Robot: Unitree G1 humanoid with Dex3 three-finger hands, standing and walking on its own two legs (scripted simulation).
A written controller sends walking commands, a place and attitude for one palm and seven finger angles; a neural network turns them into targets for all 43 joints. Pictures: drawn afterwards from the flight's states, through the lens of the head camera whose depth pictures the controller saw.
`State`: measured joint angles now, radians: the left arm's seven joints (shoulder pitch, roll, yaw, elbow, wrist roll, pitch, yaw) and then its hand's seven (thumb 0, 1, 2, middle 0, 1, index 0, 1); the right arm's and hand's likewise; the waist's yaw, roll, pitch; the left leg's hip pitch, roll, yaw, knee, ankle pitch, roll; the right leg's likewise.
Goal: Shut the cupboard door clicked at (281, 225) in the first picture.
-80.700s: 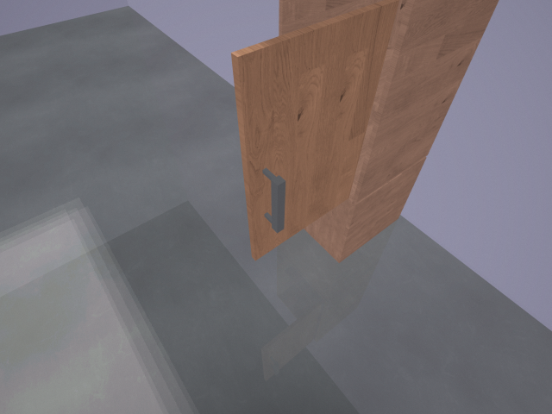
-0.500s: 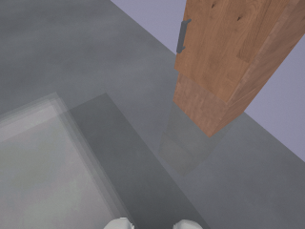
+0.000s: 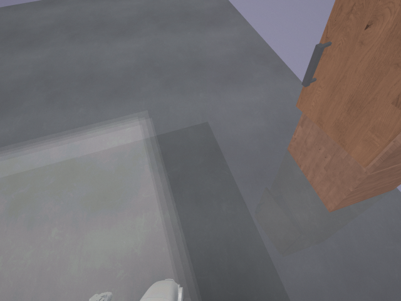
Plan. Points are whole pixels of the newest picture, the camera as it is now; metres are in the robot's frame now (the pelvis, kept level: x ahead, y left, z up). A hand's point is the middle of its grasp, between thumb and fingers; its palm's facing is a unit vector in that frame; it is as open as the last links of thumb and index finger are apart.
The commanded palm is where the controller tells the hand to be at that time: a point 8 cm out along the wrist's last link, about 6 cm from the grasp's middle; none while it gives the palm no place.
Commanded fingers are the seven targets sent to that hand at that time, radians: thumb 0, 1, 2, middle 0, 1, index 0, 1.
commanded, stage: walk to a spot facing it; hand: left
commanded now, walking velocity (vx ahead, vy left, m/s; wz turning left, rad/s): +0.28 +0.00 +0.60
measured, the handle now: (316, 64) +0.88 -0.41 -0.09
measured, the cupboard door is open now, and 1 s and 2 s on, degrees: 10 10 10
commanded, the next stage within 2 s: turn to face it in 1.06 s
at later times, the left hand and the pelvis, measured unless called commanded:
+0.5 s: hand (85, 286) +0.17 +0.28 -0.15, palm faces +0.24 -0.94 -0.25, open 7.4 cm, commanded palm none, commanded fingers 0.00 0.90 0.90 -0.20 -0.30 -0.20 -0.30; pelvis +0.12 +0.05 +0.00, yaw +15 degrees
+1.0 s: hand (115, 263) +0.22 +0.22 -0.17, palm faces +0.56 -0.80 -0.21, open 7.3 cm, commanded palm none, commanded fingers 0.00 0.90 0.90 -0.20 -0.30 -0.20 -0.30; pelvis +0.32 +0.07 +0.00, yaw +34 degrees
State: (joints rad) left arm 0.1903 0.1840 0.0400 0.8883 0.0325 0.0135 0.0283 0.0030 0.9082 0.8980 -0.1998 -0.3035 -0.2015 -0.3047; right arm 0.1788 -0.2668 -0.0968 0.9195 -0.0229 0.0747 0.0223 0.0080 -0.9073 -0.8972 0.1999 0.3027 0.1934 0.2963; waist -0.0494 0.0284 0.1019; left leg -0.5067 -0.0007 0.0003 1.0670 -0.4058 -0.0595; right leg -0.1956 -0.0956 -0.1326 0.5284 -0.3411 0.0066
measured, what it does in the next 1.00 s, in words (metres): walks ahead, turning left: left foot, then right foot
